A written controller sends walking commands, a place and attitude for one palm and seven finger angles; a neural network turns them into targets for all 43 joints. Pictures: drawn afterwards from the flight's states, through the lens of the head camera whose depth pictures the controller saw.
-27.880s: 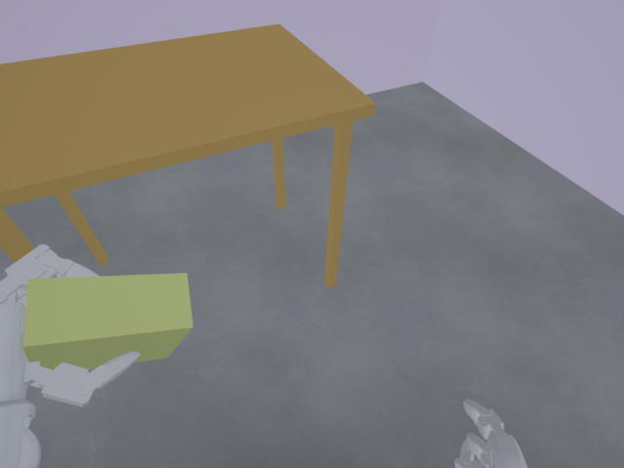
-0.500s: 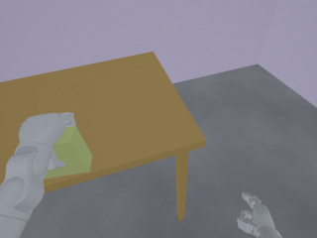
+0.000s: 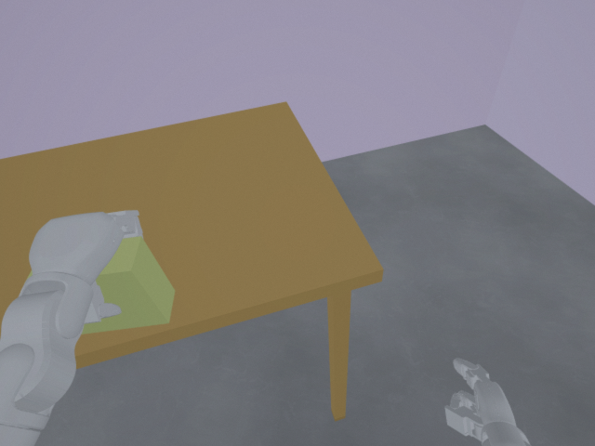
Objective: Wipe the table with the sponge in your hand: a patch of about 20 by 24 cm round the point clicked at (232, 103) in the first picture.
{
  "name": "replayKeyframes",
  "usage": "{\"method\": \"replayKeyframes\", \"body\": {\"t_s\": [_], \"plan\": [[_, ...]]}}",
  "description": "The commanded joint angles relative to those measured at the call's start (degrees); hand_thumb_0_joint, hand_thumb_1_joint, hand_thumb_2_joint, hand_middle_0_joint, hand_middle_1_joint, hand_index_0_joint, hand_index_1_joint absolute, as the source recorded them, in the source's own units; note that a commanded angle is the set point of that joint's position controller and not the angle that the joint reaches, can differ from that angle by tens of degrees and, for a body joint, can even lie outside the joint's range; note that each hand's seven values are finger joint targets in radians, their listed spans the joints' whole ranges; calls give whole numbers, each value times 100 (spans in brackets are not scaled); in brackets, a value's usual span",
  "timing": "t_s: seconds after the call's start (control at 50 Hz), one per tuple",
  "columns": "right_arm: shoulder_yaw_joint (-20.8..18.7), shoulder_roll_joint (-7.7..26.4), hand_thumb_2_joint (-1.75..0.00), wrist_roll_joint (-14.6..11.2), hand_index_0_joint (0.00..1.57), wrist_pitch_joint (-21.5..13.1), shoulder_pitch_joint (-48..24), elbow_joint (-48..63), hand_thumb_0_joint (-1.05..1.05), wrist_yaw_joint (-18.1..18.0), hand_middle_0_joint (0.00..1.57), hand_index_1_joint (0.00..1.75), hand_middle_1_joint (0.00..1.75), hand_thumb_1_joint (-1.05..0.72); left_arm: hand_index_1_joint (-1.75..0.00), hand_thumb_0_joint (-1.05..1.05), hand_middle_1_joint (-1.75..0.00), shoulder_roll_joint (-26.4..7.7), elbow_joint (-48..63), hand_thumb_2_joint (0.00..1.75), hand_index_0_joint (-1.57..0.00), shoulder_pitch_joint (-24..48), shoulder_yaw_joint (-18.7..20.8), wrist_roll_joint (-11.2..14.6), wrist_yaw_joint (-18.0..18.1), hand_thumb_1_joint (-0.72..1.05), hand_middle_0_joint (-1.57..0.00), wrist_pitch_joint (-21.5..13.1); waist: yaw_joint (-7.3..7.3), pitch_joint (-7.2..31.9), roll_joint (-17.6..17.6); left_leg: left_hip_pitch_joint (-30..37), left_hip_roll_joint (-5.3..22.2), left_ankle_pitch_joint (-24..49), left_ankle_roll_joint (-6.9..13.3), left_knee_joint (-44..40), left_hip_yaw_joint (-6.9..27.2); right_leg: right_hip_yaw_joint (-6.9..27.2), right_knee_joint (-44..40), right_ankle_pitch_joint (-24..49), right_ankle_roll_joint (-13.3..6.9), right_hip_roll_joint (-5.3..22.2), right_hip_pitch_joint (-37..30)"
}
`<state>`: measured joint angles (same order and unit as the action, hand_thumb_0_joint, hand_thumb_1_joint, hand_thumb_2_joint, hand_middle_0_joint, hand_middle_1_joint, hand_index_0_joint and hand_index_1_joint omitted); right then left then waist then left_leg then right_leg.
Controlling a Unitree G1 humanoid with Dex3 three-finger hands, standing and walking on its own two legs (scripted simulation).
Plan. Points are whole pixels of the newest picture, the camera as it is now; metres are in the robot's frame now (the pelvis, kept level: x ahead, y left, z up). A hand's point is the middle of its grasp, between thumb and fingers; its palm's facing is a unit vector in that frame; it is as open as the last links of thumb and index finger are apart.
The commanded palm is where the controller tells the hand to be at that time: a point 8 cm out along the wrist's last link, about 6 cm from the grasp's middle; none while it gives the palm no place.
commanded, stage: move the sponge above the wiping area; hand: left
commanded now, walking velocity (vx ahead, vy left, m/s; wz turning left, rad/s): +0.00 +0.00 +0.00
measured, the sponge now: (116, 296) +0.25 +0.30 +0.08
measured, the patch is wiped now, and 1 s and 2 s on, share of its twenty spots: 0.00 0.00 0.00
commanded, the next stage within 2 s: lower the sponge onto the table in 1.34 s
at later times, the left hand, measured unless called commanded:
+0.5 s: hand (97, 262) +0.25 +0.30 +0.16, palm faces +0.11 +0.02 -0.99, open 9.9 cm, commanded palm +0.22 +0.32 +0.23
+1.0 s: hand (89, 256) +0.25 +0.30 +0.17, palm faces +0.17 +0.02 -0.99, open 9.8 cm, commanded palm +0.22 +0.33 +0.23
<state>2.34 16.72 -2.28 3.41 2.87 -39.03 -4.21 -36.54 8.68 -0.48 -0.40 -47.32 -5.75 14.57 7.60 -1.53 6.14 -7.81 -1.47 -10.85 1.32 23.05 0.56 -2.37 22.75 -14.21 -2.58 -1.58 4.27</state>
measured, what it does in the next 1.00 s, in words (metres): stands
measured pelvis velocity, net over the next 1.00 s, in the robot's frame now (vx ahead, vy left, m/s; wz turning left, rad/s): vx -0.01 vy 0.00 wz -0.02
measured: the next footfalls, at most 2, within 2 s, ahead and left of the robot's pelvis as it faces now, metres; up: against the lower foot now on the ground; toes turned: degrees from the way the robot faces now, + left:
none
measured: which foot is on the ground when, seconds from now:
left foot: down 0.00-1.00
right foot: down 0.00-1.00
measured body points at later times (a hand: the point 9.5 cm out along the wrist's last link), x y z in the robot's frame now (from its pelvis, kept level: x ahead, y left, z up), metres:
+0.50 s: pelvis -0.01 -0.01 +0.00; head -0.03 -0.05 +0.45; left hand +0.24 +0.29 +0.21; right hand +0.22 -0.22 -0.09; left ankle +0.02 +0.11 -0.74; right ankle -0.01 -0.09 -0.74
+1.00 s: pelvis -0.01 +0.00 +0.00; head -0.04 -0.05 +0.45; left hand +0.24 +0.30 +0.22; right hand +0.22 -0.21 -0.09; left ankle +0.02 +0.11 -0.74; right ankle -0.01 -0.09 -0.74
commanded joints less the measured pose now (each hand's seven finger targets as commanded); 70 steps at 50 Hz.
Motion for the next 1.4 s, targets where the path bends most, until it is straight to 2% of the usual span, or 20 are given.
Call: {"method": "replayKeyframes", "body": {"t_s": [0.0,0.02,0.1,0.12,0.2,0.34,0.4,0.42,0.5,0.56,0.66,0.72,0.8,0.88,0.98,1.12,1.22,1.3,1.32,1.38], "plan": [[-227,516,-90,7,20,-232,-1233,853,0,94,20,30,30,-90,-160,0,-160,-2236,745,130,-120,1993,2030,-167,780,10,-120,328,128,1191,533,295,-203,1522,30,-241,215,723,-309,1270,-286,-131,-226],[-198,451,-90,-4,20,-190,-1220,840,0,129,20,30,30,-90,-160,0,-160,-1748,586,130,-120,1910,1614,-119,789,10,-120,475,31,1183,334,267,-142,1562,16,-277,97,582,-277,1355,-213,-33,-299],[-214,630,-90,-63,20,2,-1487,1006,0,168,20,30,30,-90,-160,0,-160,-1858,280,130,-120,795,1807,165,428,10,-120,1060,123,944,-334,13,-156,1469,41,-268,91,730,-283,1578,-135,-54,-325],[-169,610,-90,-82,20,29,-1437,1010,0,171,20,30,30,-90,-160,0,-160,-1482,233,130,-120,715,1390,224,264,10,-120,1166,-19,900,-541,-25,-131,1431,56,-278,-1,532,-264,1624,-31,31,-325],[-135,644,-90,-163,20,-35,-1595,1189,0,69,20,30,30,-90,-160,0,-160,-1336,565,130,-120,897,965,206,-224,10,-120,1304,-214,825,-571,86,-114,953,135,-260,16,534,-370,1138,47,-22,104],[-166,506,-90,37,20,-415,-1085,904,0,-246,20,30,30,-90,-160,0,-160,-2235,1154,130,-120,2552,1504,-304,119,10,-120,-4,-291,1384,-168,699,-185,832,235,-155,83,475,-500,556,-13,-59,128],[-195,506,-90,56,20,-447,-1142,902,0,-172,20,30,30,-90,-160,0,-160,-2719,1268,130,-120,2612,2131,-348,557,10,-120,-263,39,1541,442,603,-268,1077,149,-190,218,726,-436,757,-217,-151,-109],[-151,342,-90,40,20,-444,-1117,840,0,-143,20,30,30,-90,-160,0,-160,-2032,1042,130,-120,2670,1635,-291,654,10,-120,-243,-95,1473,417,593,-237,1174,118,-189,90,518,-376,871,-158,-68,-131],[-227,534,-90,-27,20,-254,-1276,786,0,49,20,30,30,-90,-160,0,-160,-1958,59,130,-120,2033,1783,-89,817,10,-120,403,96,960,379,165,-198,1046,-4,-392,149,760,-463,815,-247,-98,-165],[-235,658,-90,-32,20,-86,-1279,836,0,99,20,30,30,-90,-160,0,-160,-1656,-203,130,-120,1379,1462,111,507,10,-120,822,34,818,-368,-50,-140,1001,8,-434,46,596,-429,1022,-78,9,-266],[-172,693,-90,-123,20,-45,-1469,1111,0,102,20,30,30,-90,-160,0,-160,-1263,298,130,-120,1034,900,192,-111,10,-120,1183,-147,853,-616,-51,-111,752,99,-391,-5,444,-351,882,67,49,-108],[-93,580,-90,-108,20,-214,-1544,1256,0,24,20,30,30,-90,-160,0,-160,-1382,1227,130,-120,1761,764,-5,-248,10,-120,922,-210,1327,-347,277,-162,754,191,-281,5,429,-313,668,64,29,-41],[-139,528,-90,26,20,-398,-1322,1057,0,-144,20,30,30,-90,-160,0,-160,-2250,1636,130,-120,2375,1588,-295,184,10,-120,162,-132,1394,-46,618,-185,714,205,-238,156,664,-484,411,-64,-109,81],[-255,482,-90,51,20,-385,-1053,728,0,-114,20,30,30,-90,-160,0,-160,-2267,860,130,-120,2651,1824,-412,782,10,-120,-98,-23,1249,372,489,-188,775,98,-318,158,618,-503,410,-179,-106,-11],[-238,577,-90,-12,20,-188,-1296,677,0,47,20,30,30,-90,-160,0,-160,-1874,11,130,-120,2362,1541,-88,894,10,-120,613,44,1023,143,199,-189,934,-20,-479,107,718,-507,736,-189,-65,-280],[-94,639,-90,-147,20,-66,-1517,1087,0,81,20,30,30,-90,-160,0,-160,-1038,69,130,-120,1269,625,148,-164,10,-120,1327,-169,922,-448,50,-117,803,86,-418,-34,443,-404,870,36,33,-147],[-48,556,-90,-61,20,-216,-1489,1221,0,-53,20,30,30,-90,-160,0,-160,-1614,1238,130,-120,2207,855,-194,-354,10,-120,809,-225,1419,-380,404,-182,870,210,-261,13,415,-339,711,50,4,-104],[-146,581,-90,75,20,-351,-1237,982,0,-153,20,30,30,-90,-160,0,-160,-2730,1414,130,-120,2630,2012,-412,247,10,-120,29,18,1522,166,603,-208,1025,171,-209,186,680,-409,666,-155,-133,-90],[-102,387,-90,80,20,-394,-1209,955,0,-138,20,30,30,-90,-160,0,-160,-2261,1410,130,-120,2643,1730,-440,413,10,-120,-80,-16,1638,241,630,-214,1232,147,-170,93,526,-316,811,-143,-84,-217],[-219,458,-90,48,20,-289,-1107,794,0,-39,20,30,30,-90,-160,0,-160,-2138,951,130,-120,2378,1847,-268,793,10,-120,-2,47,1250,554,482,-193,1265,38,-312,185,613,-413,868,-218,-126,-225]]}}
